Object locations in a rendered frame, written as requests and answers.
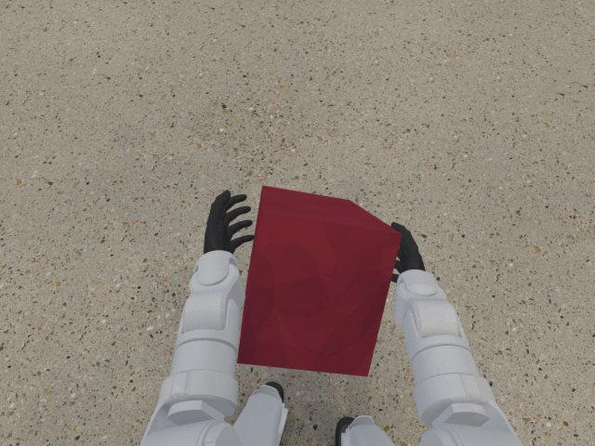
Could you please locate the carton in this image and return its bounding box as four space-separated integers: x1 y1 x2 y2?
237 185 402 376

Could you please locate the right robot hand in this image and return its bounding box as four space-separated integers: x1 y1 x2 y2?
390 222 426 283

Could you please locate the robot left forearm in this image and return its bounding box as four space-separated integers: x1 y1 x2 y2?
139 250 245 446

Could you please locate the robot right forearm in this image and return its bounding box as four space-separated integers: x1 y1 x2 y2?
394 269 523 446

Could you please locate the right robot shin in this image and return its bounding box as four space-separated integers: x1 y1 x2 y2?
348 415 375 429

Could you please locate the left robot upper arm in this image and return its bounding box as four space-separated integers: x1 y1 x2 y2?
141 419 243 446

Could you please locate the left robot foot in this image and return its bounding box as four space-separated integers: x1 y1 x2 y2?
266 382 284 403

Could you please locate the right robot upper arm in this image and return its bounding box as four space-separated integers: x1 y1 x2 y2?
419 423 522 446

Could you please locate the left robot hand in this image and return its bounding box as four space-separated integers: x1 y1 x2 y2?
204 190 255 254

